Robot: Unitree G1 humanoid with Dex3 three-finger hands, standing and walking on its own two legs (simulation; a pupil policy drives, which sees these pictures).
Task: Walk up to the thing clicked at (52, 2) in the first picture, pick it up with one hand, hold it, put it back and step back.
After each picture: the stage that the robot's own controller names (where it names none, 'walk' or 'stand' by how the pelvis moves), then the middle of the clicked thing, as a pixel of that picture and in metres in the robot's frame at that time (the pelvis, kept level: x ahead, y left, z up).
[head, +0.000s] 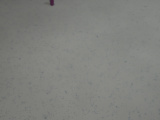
stand; (51, 1) +2.32 +0.51 -0.72
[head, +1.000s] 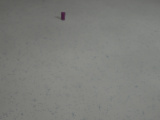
walk; (63, 16) +2.22 +0.27 -0.70
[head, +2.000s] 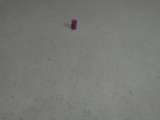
walk; (73, 24) +1.58 +0.08 -0.71
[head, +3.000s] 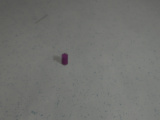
walk; (64, 59) +1.05 +0.14 -0.71
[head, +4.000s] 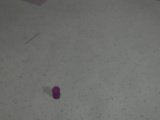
walk; (56, 92) +0.69 +0.17 -0.71
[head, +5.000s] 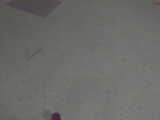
walk; (56, 119) +0.48 +0.19 -0.71
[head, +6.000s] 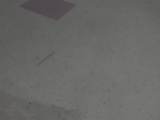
stand; out of the picture +0.37 +0.15 -0.71
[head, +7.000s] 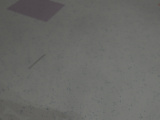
stand; out of the picture +0.36 +0.18 -0.72
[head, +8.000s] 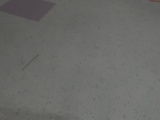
stand; out of the picture +0.35 +0.20 -0.72
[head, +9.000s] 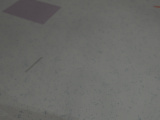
stand; out of the picture +0.34 +0.18 -0.73
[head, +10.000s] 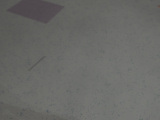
stand; out of the picture +0.35 +0.18 -0.73
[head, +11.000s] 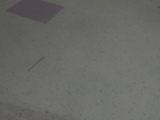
stand; out of the picture +0.35 +0.18 -0.73
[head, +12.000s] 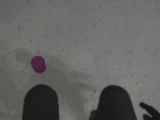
go down; (38, 65) +0.43 +0.18 -0.38
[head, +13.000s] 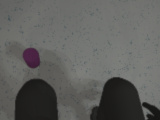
go down; (32, 58) +0.44 +0.20 -0.30
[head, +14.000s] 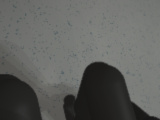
close in; out of the picture +0.43 +0.23 -0.23
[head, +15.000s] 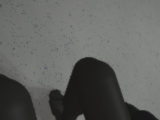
close; out of the picture +0.43 +0.25 -0.23
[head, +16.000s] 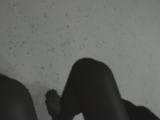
lift; out of the picture +0.41 +0.23 -0.23
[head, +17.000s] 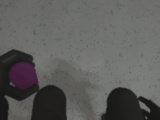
lift; (25, 79) +0.32 +0.21 -0.05
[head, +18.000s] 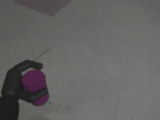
hold; (36, 88) +0.32 +0.16 +0.04
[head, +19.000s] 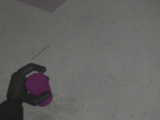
hold; (40, 90) +0.32 +0.16 +0.02
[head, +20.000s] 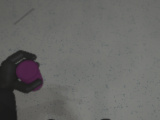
crouch; (31, 77) +0.37 +0.17 -0.05
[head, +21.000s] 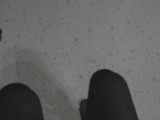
lower; out of the picture +0.49 +0.23 -0.10
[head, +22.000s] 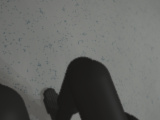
lower; out of the picture +0.44 +0.26 -0.23
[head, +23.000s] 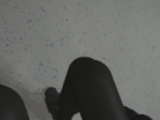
lower; out of the picture +0.45 +0.27 -0.23
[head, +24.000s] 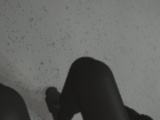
lower; out of the picture +0.44 +0.27 -0.23
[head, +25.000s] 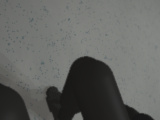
lower; out of the picture +0.45 +0.27 -0.23
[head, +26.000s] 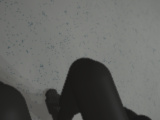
open; out of the picture +0.44 +0.25 -0.24
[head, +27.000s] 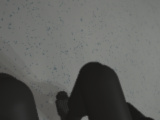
stand; out of the picture +0.44 +0.24 -0.25
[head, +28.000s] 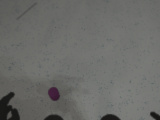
stand; (54, 94) +0.42 +0.16 -0.55
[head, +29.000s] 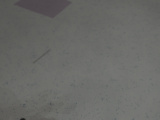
stand; out of the picture +0.40 +0.15 -0.66
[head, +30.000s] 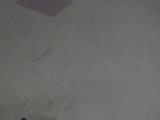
stand; out of the picture +0.40 +0.15 -0.67
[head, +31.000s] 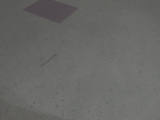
stand; out of the picture +0.42 +0.13 -0.72
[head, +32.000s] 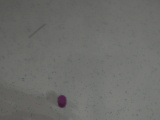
walk; (62, 101) +0.46 +0.10 -0.71
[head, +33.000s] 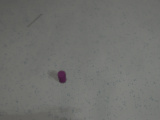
walk; (62, 77) +0.67 +0.18 -0.69
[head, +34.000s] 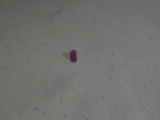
stand; (73, 56) +1.01 +0.16 -0.70
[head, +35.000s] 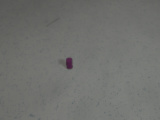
stand; (69, 63) +1.01 +0.16 -0.72
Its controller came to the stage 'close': yes
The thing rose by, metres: 0.73
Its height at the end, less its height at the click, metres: +0.00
